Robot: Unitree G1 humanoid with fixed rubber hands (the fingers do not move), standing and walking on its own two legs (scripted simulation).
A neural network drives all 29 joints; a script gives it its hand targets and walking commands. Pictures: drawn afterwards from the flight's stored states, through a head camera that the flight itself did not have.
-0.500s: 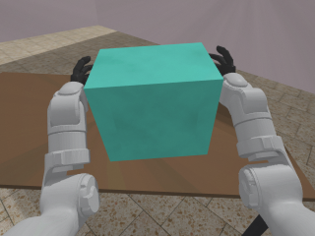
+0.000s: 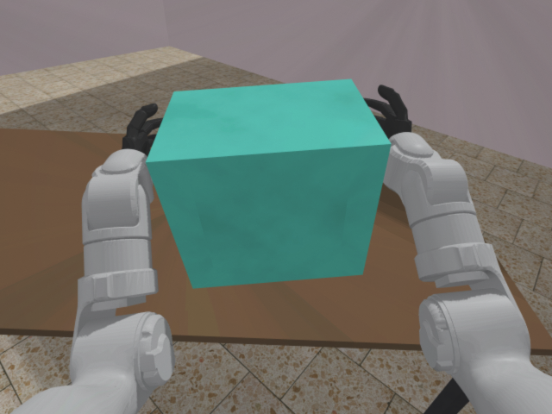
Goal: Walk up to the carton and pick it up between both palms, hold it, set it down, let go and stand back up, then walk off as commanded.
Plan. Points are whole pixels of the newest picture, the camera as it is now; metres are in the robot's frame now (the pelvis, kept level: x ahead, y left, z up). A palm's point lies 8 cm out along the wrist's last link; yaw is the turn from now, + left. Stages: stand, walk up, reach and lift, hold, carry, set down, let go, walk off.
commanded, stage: hold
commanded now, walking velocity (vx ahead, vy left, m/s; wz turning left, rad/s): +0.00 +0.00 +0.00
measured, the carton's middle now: (270, 185) +0.36 +0.00 +0.21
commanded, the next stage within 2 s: none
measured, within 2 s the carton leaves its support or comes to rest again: neither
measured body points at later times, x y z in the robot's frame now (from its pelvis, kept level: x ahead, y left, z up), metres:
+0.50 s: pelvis +0.00 +0.00 +0.00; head -0.07 +0.01 +0.44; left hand +0.38 +0.17 +0.26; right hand +0.39 -0.17 +0.28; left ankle +0.00 +0.13 -0.75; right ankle +0.02 -0.12 -0.75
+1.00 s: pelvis +0.00 +0.00 +0.00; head -0.07 +0.01 +0.44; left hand +0.38 +0.18 +0.25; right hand +0.39 -0.17 +0.28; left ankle +0.00 +0.13 -0.75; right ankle +0.02 -0.12 -0.75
